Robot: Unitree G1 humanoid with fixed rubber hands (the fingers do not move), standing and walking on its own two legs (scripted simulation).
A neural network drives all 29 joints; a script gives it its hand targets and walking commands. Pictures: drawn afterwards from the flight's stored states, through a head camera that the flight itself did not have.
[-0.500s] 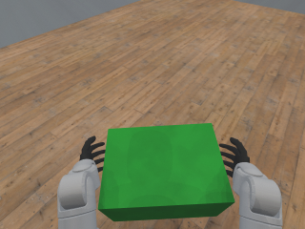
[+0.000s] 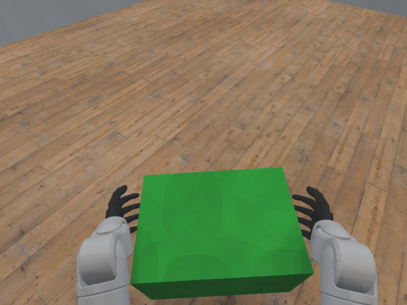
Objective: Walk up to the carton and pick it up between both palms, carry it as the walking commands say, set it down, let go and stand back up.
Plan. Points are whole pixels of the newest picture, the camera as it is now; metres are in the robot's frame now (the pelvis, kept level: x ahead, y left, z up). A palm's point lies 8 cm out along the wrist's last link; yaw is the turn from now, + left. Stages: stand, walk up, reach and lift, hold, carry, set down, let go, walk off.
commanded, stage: carry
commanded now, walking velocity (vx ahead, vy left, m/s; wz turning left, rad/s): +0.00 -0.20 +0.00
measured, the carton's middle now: (216, 233) +0.28 +0.01 -0.01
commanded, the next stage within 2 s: none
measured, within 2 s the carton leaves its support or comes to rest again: neither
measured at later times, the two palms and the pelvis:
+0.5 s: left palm (192, 251) +0.21 +0.05 +0.07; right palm out of the picture +0.21 -0.31 +0.08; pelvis -0.05 -0.13 +0.00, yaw +1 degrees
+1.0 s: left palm (207, 277) +0.17 +0.03 +0.08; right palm out of the picture +0.17 -0.33 +0.09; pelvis -0.09 -0.16 +0.01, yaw +2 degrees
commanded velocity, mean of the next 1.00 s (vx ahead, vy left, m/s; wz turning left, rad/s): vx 0.00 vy -0.03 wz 0.00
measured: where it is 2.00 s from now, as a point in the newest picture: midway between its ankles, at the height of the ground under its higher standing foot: outside the picture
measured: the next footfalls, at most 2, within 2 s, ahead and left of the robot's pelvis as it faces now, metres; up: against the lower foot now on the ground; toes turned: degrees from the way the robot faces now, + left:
right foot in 0.18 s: +0.04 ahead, -0.22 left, +0.00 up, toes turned -8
left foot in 0.46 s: -0.03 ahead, -0.03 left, +0.00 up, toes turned +8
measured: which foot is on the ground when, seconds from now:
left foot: down 0.00-0.20, up 0.22-0.44, down 0.46-1.00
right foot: up 0.00-0.16, down 0.18-1.00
